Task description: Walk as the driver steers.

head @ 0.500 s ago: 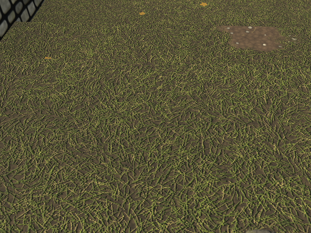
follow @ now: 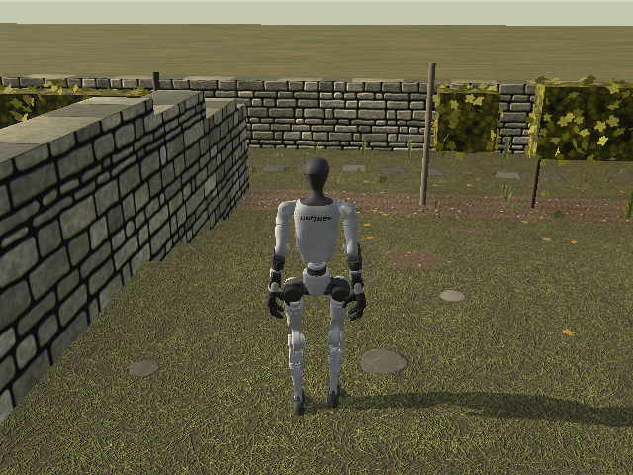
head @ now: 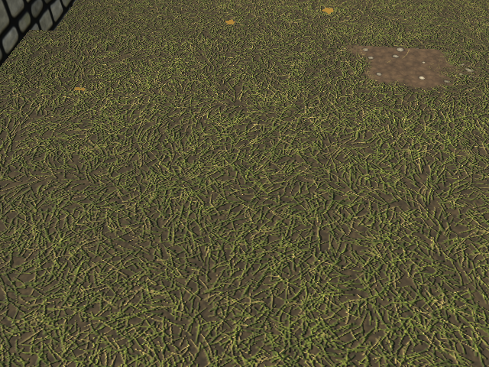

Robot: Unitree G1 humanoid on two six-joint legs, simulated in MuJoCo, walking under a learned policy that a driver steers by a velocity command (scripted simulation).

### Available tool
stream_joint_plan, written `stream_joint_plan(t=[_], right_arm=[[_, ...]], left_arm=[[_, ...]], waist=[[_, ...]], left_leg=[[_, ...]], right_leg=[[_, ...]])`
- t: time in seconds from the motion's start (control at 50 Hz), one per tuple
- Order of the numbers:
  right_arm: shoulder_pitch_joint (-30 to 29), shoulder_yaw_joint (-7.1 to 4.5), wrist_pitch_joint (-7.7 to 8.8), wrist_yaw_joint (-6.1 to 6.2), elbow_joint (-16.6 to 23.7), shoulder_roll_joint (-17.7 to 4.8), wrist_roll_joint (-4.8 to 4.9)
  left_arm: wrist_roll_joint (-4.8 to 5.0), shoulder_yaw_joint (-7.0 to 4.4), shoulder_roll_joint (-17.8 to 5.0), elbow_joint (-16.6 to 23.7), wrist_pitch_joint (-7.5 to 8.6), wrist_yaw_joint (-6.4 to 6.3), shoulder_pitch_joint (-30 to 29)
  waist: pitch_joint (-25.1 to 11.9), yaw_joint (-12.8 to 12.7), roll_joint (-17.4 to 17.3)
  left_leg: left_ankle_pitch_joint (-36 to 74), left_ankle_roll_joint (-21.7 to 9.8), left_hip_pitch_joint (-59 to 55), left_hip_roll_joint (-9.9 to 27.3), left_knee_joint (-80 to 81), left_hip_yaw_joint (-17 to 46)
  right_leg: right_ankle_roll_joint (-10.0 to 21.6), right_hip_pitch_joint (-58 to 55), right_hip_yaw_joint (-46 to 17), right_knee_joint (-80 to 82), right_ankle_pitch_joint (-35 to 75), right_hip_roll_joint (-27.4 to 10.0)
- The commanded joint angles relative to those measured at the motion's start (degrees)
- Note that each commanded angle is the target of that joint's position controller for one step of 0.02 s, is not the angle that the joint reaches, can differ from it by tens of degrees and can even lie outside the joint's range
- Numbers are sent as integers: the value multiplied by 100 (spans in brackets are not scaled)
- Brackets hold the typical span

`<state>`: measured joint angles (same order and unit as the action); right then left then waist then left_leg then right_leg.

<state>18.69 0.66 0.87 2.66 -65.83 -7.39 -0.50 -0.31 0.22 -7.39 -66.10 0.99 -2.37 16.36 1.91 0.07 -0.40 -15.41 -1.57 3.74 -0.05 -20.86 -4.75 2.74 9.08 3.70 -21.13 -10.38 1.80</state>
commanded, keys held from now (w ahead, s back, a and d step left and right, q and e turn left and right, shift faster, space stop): no key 1.00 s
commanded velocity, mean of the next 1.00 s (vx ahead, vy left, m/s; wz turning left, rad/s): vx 0.00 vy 0.00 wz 0.00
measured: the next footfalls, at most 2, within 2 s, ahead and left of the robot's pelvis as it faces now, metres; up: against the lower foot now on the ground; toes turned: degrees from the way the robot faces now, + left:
right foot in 1.66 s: +0.21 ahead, -0.13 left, +0.00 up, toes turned -6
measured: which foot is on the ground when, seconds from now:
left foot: down 0.00-1.00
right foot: down 0.00-1.00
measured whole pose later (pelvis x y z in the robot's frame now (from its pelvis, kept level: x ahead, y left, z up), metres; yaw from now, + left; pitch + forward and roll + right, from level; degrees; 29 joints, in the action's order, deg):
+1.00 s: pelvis +0.00 +0.01 +0.00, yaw +0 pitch -1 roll +0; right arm 22.2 1.3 1.6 2.7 -66.5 -5.3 -0.6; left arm -0.2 1.0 -6.1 -67.7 0.9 -2.3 19.0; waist 1.2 -0.2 -0.1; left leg -15.8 -2.4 4.5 -0.9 -21.2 -4.6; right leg 1.7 10.1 2.9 -22.1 -11.0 1.0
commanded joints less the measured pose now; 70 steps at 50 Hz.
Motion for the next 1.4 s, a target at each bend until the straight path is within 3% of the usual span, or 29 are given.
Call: stream_joint_plan(t=[0.02, 0.54, 1.28, 1.32, 1.34, 1.36, 1.4], right_arm=[[513, -32, 14, 13, -21, -349, -2], [828, 25, 52, 13, -121, -180, -8], [1005, 20, 109, 14, -72, -106, -3], [1095, -10, 98, 8, -90, -160, -19], [1164, -80, 73, 3, -89, -311, -19], [1270, -153, 39, -6, -87, -468, -14], [1583, -276, -5, -29, -129, -675, -13]], left_arm=[[1, -46, -412, 17, 13, -10, 385], [8, 17, -285, -124, -2, 1, 637], [17, 43, -189, -187, -5, -14, 768], [0, 36, -190, -180, -19, -10, 747], [-11, 8, -235, -126, -30, 1, 687], [-44, -22, -252, -47, -40, 29, 589], [-182, -30, -170, 240, -29, 122, 175]], waist=[[296, 2, 32], [397, -23, -2], [406, -27, -4], [353, 23, -54], [425, 68, -202], [577, 151, -469], [1192, 347, -768]], left_leg=[[675, -121, 446, 648, 400, 606], [545, -147, 594, 651, 437, 651], [986, -190, 499, 648, 443, 682], [-11, -262, 463, 558, 577, 722], [-888, -377, 474, 558, 655, 853], [-1909, -568, 465, 727, 855, 1210], [-3248, -1056, 473, 1564, 1490, 2191]], right_leg=[[80, -55, -789, 341, 928, -768], [45, 87, -778, 323, 578, -727], [-32, 84, -716, 152, 747, -749], [-9, 163, -608, 53, 16, -588], [32, 387, -436, -235, -611, -395], [56, 825, -198, -684, -1281, -177], [79, 1913, 209, -1646, -1628, -120]])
